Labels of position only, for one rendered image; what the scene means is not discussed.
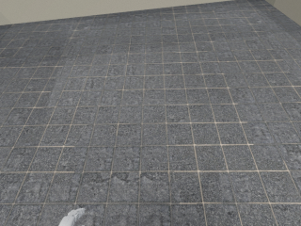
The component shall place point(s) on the robot left hand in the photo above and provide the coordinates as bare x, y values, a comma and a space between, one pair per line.
72, 217

